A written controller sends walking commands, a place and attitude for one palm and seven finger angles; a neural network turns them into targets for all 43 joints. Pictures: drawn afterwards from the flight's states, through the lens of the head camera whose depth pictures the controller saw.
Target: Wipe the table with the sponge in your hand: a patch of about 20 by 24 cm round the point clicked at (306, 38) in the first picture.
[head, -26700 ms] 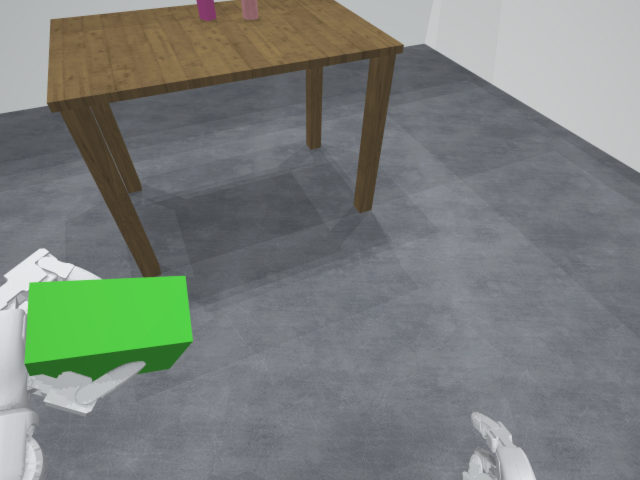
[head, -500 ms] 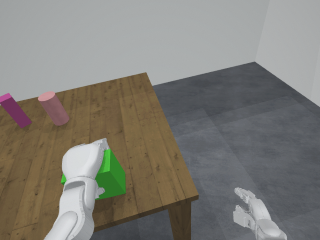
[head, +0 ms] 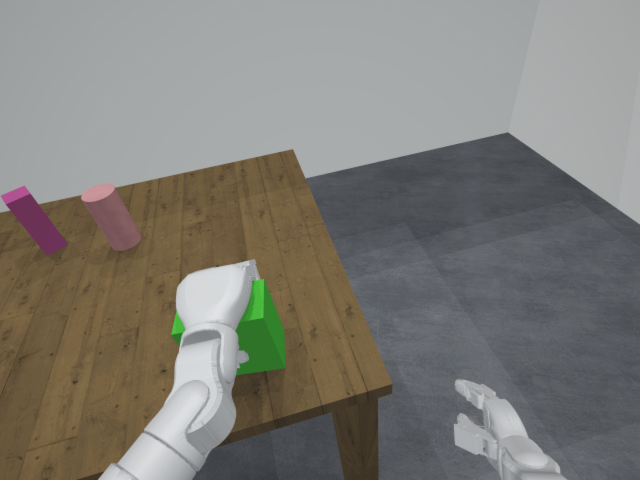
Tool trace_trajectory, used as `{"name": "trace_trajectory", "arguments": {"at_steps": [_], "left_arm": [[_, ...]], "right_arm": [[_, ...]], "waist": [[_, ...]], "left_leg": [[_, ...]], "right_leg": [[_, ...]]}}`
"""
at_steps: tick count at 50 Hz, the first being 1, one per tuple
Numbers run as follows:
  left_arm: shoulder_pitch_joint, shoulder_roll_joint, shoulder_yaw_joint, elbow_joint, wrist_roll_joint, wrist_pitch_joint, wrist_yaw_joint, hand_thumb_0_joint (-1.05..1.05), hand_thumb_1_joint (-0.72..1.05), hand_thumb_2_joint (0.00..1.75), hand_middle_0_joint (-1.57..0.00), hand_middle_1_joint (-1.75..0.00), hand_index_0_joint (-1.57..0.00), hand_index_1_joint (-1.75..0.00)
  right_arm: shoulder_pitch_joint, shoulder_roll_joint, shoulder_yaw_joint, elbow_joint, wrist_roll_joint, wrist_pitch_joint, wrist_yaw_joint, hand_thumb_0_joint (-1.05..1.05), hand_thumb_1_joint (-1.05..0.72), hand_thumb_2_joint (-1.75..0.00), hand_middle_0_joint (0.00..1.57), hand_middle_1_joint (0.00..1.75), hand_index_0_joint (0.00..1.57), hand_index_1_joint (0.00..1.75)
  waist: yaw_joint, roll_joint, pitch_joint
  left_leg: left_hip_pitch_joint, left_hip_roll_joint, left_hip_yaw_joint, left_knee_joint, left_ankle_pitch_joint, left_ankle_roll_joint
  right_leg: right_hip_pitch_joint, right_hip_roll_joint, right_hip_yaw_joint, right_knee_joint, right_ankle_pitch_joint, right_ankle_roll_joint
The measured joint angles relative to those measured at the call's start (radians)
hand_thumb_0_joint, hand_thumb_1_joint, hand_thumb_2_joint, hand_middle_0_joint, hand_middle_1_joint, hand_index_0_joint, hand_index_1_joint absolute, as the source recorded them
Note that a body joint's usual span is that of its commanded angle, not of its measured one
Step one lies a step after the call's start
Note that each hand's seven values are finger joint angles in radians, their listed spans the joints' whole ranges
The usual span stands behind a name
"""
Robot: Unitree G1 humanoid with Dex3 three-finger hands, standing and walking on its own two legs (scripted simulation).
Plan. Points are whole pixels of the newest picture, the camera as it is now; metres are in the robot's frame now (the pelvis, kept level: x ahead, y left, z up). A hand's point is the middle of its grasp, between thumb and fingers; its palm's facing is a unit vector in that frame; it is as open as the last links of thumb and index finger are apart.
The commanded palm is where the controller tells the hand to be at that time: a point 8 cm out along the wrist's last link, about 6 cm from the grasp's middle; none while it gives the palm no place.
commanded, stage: wipe forward along the third lane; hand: left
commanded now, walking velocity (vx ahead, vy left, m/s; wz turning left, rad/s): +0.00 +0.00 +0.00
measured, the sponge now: (238, 340) +0.29 +0.17 +0.03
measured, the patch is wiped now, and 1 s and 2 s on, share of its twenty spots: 0.95 1.00 1.00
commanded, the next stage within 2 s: wipe back along the third lane in 1.50 s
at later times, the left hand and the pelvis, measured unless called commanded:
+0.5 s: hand (239, 299) +0.33 +0.17 +0.07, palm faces +0.01 -0.06 -1.00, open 10.0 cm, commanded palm +0.30 +0.17 +0.10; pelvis -0.02 -0.02 +0.00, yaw +0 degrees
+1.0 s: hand (243, 270) +0.38 +0.18 +0.08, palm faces -0.04 -0.02 -1.00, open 10.0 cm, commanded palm +0.36 +0.19 +0.11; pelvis -0.02 -0.03 +0.00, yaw +0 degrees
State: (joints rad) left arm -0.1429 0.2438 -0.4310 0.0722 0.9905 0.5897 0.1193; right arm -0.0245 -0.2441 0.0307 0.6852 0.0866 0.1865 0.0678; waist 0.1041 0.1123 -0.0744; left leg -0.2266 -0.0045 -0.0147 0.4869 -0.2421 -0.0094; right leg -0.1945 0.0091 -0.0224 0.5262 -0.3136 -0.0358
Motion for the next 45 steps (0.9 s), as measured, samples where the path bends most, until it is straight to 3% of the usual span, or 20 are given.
{"name": "trace_trajectory", "arguments": {"at_steps": [10,45], "left_arm": [[-0.077,-0.009,0.021,0.102,-0.002,0.000,-0.013,-0.02,-0.53,1.09,-0.72,-1.38,-0.77,-1.31],[-0.401,0.023,0.161,0.596,-0.042,-0.161,0.024,0.00,-0.56,1.11,-0.75,-1.36,-0.80,-1.30]], "right_arm": [[0.017,-0.030,-0.012,0.016,0.003,0.002,-0.032,0.01,-0.91,-0.90,0.20,0.30,0.20,0.30],[0.130,-0.037,-0.014,0.048,0.007,-0.010,-0.119,0.01,-0.91,-0.90,0.20,0.30,0.20,0.30]], "waist": [[-0.007,-0.008,-0.005],[-0.064,-0.022,-0.034]], "left_leg": [[-0.018,0.008,-0.004,0.000,0.010,-0.005],[-0.122,0.033,-0.015,0.020,0.021,0.016]], "right_leg": [[-0.021,0.008,-0.004,0.007,0.006,-0.010],[-0.128,0.038,-0.013,0.028,0.025,-0.039]]}}
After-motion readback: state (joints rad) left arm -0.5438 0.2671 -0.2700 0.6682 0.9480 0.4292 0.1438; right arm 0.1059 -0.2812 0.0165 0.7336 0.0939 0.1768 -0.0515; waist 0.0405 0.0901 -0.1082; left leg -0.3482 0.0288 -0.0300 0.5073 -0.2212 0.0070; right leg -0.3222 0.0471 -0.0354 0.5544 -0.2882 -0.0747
